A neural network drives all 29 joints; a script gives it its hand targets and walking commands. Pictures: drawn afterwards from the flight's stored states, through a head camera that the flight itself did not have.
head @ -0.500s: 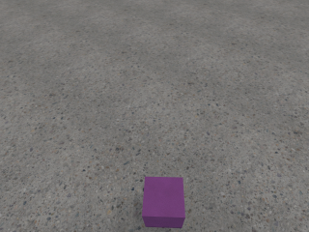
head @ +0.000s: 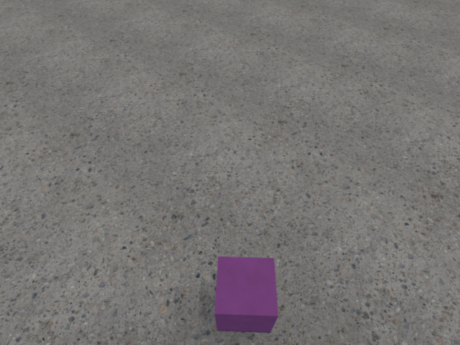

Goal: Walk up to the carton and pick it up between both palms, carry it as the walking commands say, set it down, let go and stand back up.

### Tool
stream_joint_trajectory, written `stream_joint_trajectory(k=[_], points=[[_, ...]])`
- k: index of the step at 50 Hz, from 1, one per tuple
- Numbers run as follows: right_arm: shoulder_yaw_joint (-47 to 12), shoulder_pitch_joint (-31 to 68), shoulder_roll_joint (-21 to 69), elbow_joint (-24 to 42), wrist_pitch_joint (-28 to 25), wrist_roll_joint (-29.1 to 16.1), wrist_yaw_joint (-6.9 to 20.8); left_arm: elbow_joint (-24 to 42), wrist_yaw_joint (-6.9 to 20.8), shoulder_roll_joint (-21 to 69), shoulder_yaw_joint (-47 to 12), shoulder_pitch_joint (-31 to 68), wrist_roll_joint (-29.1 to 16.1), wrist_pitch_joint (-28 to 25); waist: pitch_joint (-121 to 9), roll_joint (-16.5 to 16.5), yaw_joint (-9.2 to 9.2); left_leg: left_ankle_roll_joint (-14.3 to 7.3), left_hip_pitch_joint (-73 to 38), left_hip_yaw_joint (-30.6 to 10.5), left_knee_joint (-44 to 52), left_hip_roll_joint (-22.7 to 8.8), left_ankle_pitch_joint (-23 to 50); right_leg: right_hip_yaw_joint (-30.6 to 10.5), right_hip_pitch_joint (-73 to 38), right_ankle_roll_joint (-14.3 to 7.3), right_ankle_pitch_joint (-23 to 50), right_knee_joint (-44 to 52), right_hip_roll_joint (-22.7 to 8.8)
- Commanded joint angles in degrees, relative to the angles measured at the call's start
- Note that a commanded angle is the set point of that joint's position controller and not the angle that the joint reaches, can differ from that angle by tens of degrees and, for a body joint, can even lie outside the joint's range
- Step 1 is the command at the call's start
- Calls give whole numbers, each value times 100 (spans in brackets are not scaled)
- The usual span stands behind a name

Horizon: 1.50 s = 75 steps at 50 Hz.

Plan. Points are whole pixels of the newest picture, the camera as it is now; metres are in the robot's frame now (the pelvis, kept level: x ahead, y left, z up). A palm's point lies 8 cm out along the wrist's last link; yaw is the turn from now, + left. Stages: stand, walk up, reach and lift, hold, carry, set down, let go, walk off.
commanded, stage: walk up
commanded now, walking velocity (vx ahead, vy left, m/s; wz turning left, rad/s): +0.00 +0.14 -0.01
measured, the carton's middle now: (244, 295) +0.41 -0.01 -0.65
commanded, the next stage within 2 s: stand in 0.72 s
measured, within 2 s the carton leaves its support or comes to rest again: neither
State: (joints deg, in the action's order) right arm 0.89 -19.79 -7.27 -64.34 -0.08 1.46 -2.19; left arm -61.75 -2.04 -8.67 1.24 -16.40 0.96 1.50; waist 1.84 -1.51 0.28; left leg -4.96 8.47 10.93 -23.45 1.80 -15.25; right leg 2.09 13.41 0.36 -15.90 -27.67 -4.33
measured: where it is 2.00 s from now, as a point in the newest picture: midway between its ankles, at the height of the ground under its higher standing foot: outside the picture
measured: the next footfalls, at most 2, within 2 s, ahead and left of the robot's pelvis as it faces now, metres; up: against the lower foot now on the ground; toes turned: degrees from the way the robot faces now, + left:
left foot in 0.30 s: +0.01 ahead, +0.18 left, +0.00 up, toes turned -4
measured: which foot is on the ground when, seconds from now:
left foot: down 0.00-0.14, up 0.16-0.28, down 0.30-1.00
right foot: down 0.00-1.00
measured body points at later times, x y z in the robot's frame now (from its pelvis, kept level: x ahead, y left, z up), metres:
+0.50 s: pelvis +0.02 +0.04 +0.00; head +0.04 +0.05 +0.45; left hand +0.06 +0.28 -0.16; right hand +0.02 -0.19 -0.16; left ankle -0.03 +0.17 -0.74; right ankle +0.01 -0.09 -0.74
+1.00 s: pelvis +0.00 +0.04 +0.01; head +0.02 +0.05 +0.45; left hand -0.01 +0.26 -0.16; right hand -0.02 -0.18 -0.15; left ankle -0.03 +0.17 -0.74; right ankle +0.01 -0.09 -0.74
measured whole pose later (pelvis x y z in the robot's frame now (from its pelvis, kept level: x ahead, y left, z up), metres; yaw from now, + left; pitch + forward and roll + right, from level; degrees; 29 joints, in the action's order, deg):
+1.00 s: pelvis +0.00 +0.04 +0.01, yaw +0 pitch -1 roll +0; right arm 0.3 -18.3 -9.1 -64.6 -0.8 0.4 -1.7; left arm -64.5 -1.2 -8.3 0.2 -16.7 0.3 -0.5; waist 2.5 0.1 -0.1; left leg 1.1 5.3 2.3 -20.9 -2.3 -14.4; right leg 4.4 8.9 1.7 -10.6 -20.8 -3.5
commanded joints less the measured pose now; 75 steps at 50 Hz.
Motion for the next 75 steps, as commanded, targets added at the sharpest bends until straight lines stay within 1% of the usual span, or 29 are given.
stream_joint_trajectory(k=[1, 4, 5, 6, 7, 8, 10, 12, 13, 14, 15, 16, 19, 20, 22, 27, 33, 42, 46, 58, 64, 65, 66, 67, 69, 70, 71, 73, 75], points=[[234, -103, -700, 321, 86, 72, -15, 109, -187, -468, 130, -509, 109, -72, 250, 723, 154, 69, 875, -1051, 582, -1025, -35, 97, -422, -98, 477, -45, -313], [262, -88, -575, 489, 69, 71, 17, -75, -261, -966, 272, -849, 102, -55, 7, -609, 320, 465, 1426, -522, -850, -460, 16, -1210, -877, -651, 1345, 501, -1408], [287, 15, -589, 583, 134, 19, 46, -6, -288, -1232, 336, -768, 105, -77, -9, -1440, 387, 582, 1599, -564, -2010, -318, -906, -1959, -517, -1099, 1687, 883, -2171], [303, 4, -592, 681, 232, -11, 100, 165, -312, -1410, 414, -348, 49, -99, 116, -1676, 262, 565, 1699, -1184, -3256, -509, -1474, -2314, 88, -1458, 1562, 1198, -2677], [353, -105, -687, 769, 254, -22, 123, 357, -312, -1338, 366, 54, -9, -116, 141, -1622, 35, 491, 1334, -1679, -3593, -701, -1454, -2161, 677, -1409, 1260, 1059, -2477], [276, -375, -539, 660, 183, -9, 101, 535, -234, -1011, 331, 652, -35, -129, 165, -1471, -215, 423, 771, -1735, -3025, -842, -1434, -1569, 1180, -1046, 801, 970, -1983], [130, -548, -394, 537, 122, 5, 141, 533, -196, -972, 381, 800, 21, -104, 221, -1506, -405, 527, 580, -1126, -1131, -586, -822, -765, 805, -500, 427, 928, -1192], [187, -1044, -649, 212, 9, 73, 59, 375, -151, -648, 286, 303, 34, -67, -135, 360, -474, 521, 90, -973, 308, -667, 899, 154, 284, -98, 875, -510, -515], [236, -826, -1067, 302, -69, -2, 14, 382, -73, -238, 138, -92, 10, -100, -315, 1677, -350, 423, -128, -2021, 407, -1448, 2449, 452, 702, 128, -216, -1145, 86], [211, -642, -1205, 442, -143, -23, 35, 296, -63, -262, 120, -160, -56, -23, -306, 1970, -251, 93, -353, -2532, 406, -1995, 3920, 243, 953, 147, -1343, -1330, 169], [193, -450, -1118, 534, -168, 6, 24, 320, -37, -353, 110, -196, -99, 5, -469, 1597, -154, -224, -447, -2343, 414, -2013, 4520, 10, 878, 190, -1431, -1357, 163], [167, -171, -1141, 665, -155, 5, 16, 367, 34, -286, 56, -365, -109, -21, -378, 1774, -61, -226, -403, -1933, 255, -1974, 4517, -110, 889, 213, -1399, -1388, 183], [114, 208, -914, 547, -143, -47, -18, 303, 27, -407, 64, -207, -87, -123, -29, 1313, 50, 226, -178, -1218, -129, -1059, 3958, 125, 53, 153, 506, 26, 100], [65, 69, -804, 500, -151, -89, -12, 264, 39, -500, 104, -174, -100, -158, -174, 871, 80, 315, 86, -1149, -173, -913, 3702, 42, -591, 115, 2092, 152, -57], [103, 68, -822, 644, -145, -98, -16, 282, -4, -722, 141, -329, -93, -182, -413, 430, 116, 344, 204, -1002, -104, -830, 2554, -92, -1110, -17, 3077, 149, -327], [100, -61, -671, 466, -60, -117, 15, 148, 12, -604, 64, 27, -60, -158, 273, -392, -42, 329, 304, -1211, 542, -799, 716, -155, -554, -126, 1363, 755, -322], [70, -266, -710, 252, -124, -116, 6, 60, 34, -560, -10, -126, -98, -239, 185, -41, -110, 445, -141, -1217, 599, -811, 1500, -210, -464, -137, 1509, 865, -259], [-28, -108, -581, 56, -119, -115, 38, -88, 71, -460, -26, -185, -88, -241, 237, 632, -85, 340, 179, -1305, 732, -802, 914, -246, -717, -117, 991, 942, -233], [-3, -195, -601, 92, -134, -92, 36, -143, 55, -530, -24, -285, -65, -264, 135, 180, -48, 358, 195, -1183, 658, -780, 707, -232, -694, -150, 1083, 989, -259], [17, -324, -563, 82, -100, -63, -15, -231, 21, -367, -75, -593, -50, -237, 301, 253, -28, 329, 261, -1244, 665, -788, 636, -196, -430, -166, 827, 1033, -169], [5, -323, -549, 58, -101, -61, 2, -167, 16, -481, -58, -590, -63, -277, 362, -143, -26, 436, 261, -1180, 591, -742, 678, -260, -276, -183, 868, 1044, -216], [-188, 1688, -1237, 2069, 115, -503, 3, 1843, 49, -974, -119, 1420, -784, -29, -849, -214, -384, 159, 2316, -808, -572, -267, -1157, -230, 1021, -36, -890, -96, 538], [-137, 3698, -987, 3796, 505, -483, -10, 3487, 79, -1100, 7, 3431, -541, 306, -989, 67, -528, 219, 2075, -575, -697, -249, -1497, -192, 795, -94, -1270, -32, 452], [-285, 3608, -953, 3743, 938, -633, -73, 3095, 75, -1102, -11, 3607, -411, 727, -593, 85, -191, 325, 2428, -556, -793, -218, -1777, -88, 579, 30, -1556, -107, 402], [-152, 2837, -869, 3510, 1625, -572, -71, 2974, -1, -730, -405, 2805, -545, 1499, -355, 133, -498, 337, 2680, -527, -1045, -287, -1557, 124, 754, -129, -738, -521, 235], [-262, 2693, -844, 3535, 2062, -691, 7, 3193, -2, -897, -147, 2696, -422, 1915, -678, 479, -117, 324, 2529, -661, -964, -232, -1539, 83, 588, -55, -793, -715, 163], [-287, 2583, -871, 3818, 2451, -707, 79, 3309, -14, -914, -15, 2258, -495, 2347, -618, 387, 74, 246, 2546, -684, -763, -202, -1288, 69, 288, 1, -598, -714, 318], [-181, 1006, -823, 2673, 3457, -755, 129, 2890, -38, -444, -223, 1213, -409, 3250, -914, 664, -364, 359, 2468, -1008, -965, -305, -740, -196, 441, -122, -6, -1022, 487], [-57, 833, -934, 2856, 3803, -481, 190, 2652, -8, -523, -31, 540, -162, 3633, -1429, 110, -240, 384, 2081, -1057, -1034, -163, -18, -215, 470, -128, 9, -642, 568]])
